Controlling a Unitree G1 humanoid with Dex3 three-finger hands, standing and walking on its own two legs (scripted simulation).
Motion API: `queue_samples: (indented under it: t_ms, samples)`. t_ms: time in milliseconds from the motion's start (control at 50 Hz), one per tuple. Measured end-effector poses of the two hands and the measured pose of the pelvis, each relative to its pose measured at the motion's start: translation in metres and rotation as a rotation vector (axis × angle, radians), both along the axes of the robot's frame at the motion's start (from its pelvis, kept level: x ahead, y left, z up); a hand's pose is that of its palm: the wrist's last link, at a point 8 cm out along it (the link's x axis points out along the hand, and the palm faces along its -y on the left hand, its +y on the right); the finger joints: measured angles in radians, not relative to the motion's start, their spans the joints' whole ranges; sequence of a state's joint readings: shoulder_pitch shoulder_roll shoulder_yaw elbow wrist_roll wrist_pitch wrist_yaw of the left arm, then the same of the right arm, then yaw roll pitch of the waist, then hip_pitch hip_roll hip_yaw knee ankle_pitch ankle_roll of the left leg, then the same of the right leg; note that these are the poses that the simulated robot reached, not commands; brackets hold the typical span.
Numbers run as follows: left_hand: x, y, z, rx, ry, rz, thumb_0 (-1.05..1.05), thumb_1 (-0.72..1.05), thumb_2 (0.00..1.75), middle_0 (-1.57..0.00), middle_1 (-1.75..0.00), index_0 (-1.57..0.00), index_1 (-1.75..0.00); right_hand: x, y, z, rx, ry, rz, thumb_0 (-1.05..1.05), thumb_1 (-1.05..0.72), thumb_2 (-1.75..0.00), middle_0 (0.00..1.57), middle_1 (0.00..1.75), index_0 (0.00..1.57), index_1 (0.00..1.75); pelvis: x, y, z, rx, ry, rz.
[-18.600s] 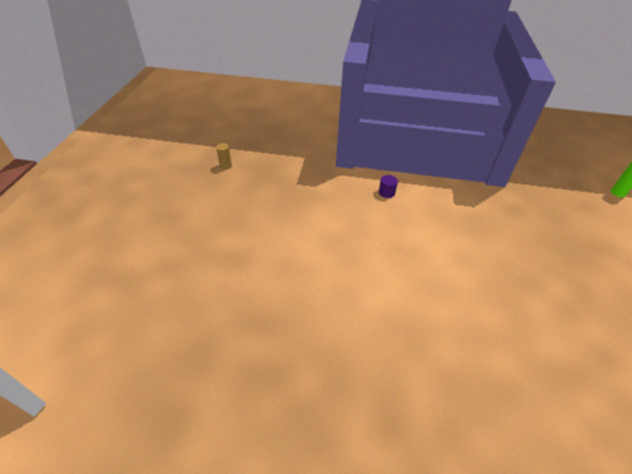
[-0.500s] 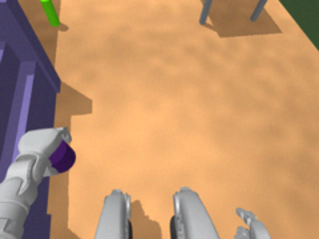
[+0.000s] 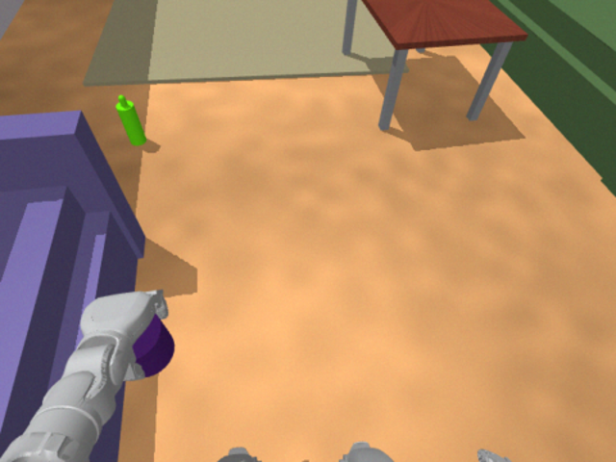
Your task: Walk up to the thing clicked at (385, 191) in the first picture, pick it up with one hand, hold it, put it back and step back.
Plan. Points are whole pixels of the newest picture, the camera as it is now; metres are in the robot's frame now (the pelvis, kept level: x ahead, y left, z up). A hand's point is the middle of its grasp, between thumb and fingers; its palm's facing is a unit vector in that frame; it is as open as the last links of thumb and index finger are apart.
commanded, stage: lift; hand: left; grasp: from above
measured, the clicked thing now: (140, 342) +0.34 +0.24 -0.11
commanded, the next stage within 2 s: hold in 0.12 s
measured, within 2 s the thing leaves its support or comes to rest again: neither
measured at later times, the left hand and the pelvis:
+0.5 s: hand (128, 317) +0.34 +0.23 -0.02, palm faces -0.45 -0.07 -0.89, open 10.5 cm; pelvis +0.03 +0.00 +0.04, yaw +0 degrees
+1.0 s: hand (128, 307) +0.34 +0.22 +0.01, palm faces -0.45 -0.06 -0.89, open 10.5 cm; pelvis +0.04 +0.00 +0.05, yaw -1 degrees
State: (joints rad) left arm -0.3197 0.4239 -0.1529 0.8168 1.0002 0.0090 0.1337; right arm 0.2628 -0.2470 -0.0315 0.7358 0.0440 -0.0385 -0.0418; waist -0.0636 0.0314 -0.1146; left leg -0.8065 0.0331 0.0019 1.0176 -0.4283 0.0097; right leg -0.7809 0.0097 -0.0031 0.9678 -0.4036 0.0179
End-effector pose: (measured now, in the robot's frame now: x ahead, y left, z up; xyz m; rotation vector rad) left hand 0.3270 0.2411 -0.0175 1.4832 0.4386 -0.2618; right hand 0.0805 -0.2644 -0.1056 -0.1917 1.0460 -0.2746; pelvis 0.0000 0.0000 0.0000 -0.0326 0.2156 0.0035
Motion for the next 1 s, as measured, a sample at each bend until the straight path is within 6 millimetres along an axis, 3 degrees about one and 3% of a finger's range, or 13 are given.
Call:
queue_samples:
  t_ms: [400,660,1000]
  samples:
    - [0.011,-0.009,0.048,0.000,0.016,-0.026,0.01,-0.07,0.65,-0.54,-0.78,-0.56,-0.76,0.033,0.006,0.033,0.034,-0.043,0.011,0.01,-0.91,-0.90,0.20,0.30,0.20,0.30,0.022,0.001,0.037,0.018,-0.079,-0.008]
    - [0.020,-0.015,0.069,-0.004,0.018,-0.046,0.01,-0.07,0.65,-0.54,-0.78,-0.56,-0.76,0.057,0.003,0.045,0.043,-0.077,0.018,0.01,-0.90,-0.89,0.20,0.30,0.20,0.30,0.034,-0.001,0.046,0.025,-0.109,-0.012]
    - [0.015,-0.022,0.089,-0.004,0.013,-0.063,0.01,-0.07,0.66,-0.54,-0.79,-0.56,-0.77,0.068,0.001,0.055,0.057,-0.099,0.022,0.01,-0.90,-0.89,0.20,0.30,0.20,0.30,0.035,-0.005,0.054,0.031,-0.151,-0.014]
